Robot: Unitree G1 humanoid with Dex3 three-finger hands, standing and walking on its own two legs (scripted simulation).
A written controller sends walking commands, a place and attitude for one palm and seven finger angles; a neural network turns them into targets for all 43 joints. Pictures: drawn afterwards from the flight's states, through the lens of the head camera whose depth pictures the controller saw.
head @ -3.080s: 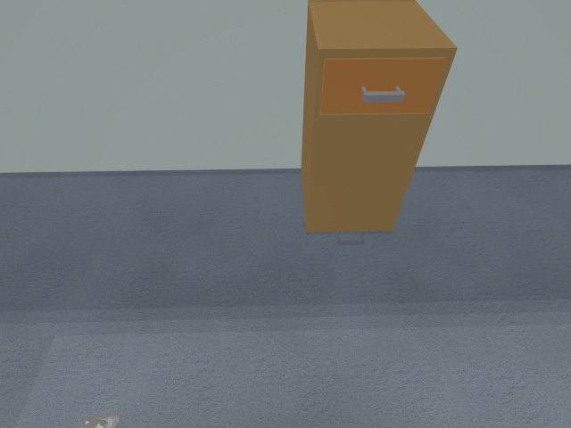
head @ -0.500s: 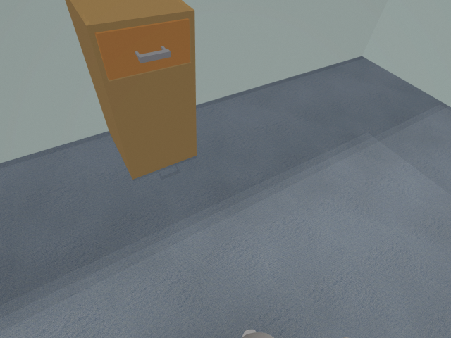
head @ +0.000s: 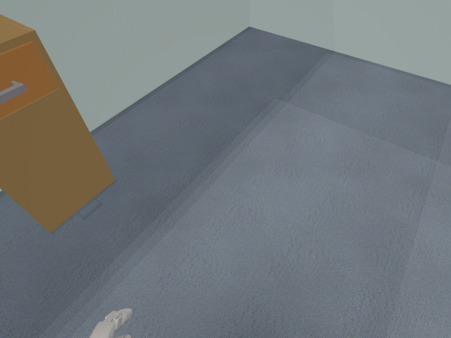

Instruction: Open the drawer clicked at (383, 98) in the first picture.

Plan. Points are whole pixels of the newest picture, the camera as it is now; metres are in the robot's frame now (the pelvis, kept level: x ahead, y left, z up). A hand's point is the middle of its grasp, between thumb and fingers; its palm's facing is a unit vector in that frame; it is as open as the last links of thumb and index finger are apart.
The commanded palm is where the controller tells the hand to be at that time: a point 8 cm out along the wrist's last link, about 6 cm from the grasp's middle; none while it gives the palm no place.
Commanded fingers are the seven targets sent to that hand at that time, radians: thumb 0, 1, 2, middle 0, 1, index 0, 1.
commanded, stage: walk to a spot facing it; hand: left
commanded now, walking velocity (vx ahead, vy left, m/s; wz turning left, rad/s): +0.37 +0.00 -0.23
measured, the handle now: (2, 93) +0.83 +0.74 -0.05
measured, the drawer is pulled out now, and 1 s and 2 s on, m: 0.00 0.00 0.00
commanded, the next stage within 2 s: turn to face it in 0.98 s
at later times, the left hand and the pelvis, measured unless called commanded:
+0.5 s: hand (121, 325) +0.18 +0.23 -0.18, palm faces -0.07 -0.99 -0.12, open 7.4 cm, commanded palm none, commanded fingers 0.00 0.90 0.90 -0.20 -0.30 -0.20 -0.30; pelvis +0.21 +0.06 +0.00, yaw -9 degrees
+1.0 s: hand (186, 180) +0.55 +0.12 -0.16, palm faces -0.38 -0.91 -0.14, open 7.4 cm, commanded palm none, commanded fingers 0.00 0.90 0.90 -0.20 -0.30 -0.20 -0.30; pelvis +0.40 +0.00 +0.00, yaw -21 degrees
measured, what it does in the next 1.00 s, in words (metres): walks ahead, turning right: left foot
